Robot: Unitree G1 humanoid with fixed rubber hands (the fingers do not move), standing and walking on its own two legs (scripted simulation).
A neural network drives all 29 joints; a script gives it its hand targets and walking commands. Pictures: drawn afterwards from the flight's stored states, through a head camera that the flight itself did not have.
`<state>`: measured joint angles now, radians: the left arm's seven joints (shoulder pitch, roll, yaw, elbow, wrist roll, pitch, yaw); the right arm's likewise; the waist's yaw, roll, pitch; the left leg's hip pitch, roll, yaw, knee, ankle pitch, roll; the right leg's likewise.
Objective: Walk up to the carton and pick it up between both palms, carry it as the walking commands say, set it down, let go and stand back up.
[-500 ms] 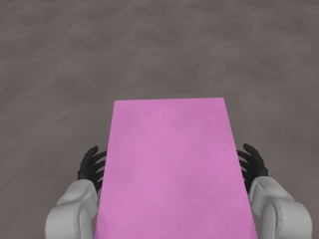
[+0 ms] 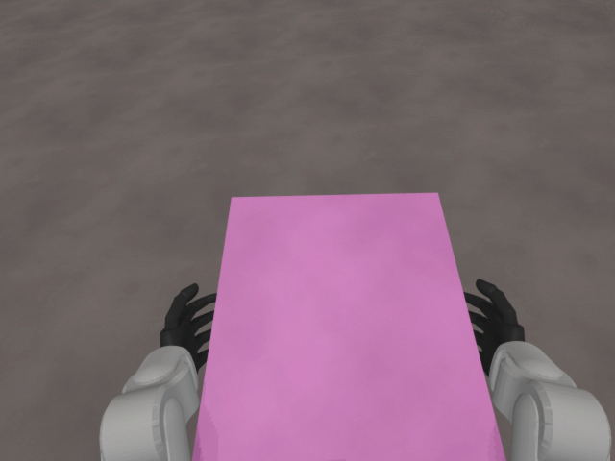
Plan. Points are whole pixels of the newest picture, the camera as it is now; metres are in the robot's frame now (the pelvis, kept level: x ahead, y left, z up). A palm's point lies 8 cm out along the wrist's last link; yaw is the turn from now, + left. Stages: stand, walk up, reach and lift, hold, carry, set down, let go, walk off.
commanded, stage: carry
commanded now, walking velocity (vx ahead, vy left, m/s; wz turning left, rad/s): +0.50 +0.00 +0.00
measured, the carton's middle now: (335, 347) +0.27 +0.00 -0.01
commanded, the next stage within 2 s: none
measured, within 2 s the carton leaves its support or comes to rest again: neither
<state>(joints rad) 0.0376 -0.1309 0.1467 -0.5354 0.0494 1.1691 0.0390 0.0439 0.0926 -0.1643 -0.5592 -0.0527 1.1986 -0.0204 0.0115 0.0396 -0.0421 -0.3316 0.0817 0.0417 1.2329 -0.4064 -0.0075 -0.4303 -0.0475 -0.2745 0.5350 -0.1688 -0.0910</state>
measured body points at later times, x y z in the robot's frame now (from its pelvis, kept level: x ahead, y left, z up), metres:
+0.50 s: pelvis +0.34 +0.04 +0.00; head +0.36 +0.06 +0.45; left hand +0.60 +0.21 +0.07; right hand +0.57 -0.15 +0.08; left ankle +0.39 +0.11 -0.73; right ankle +0.16 -0.06 -0.65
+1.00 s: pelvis +0.46 +0.09 +0.01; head +0.51 +0.07 +0.46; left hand +0.71 +0.26 +0.09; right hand +0.72 -0.09 +0.07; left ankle +0.44 +0.24 -0.66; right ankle +0.50 -0.06 -0.73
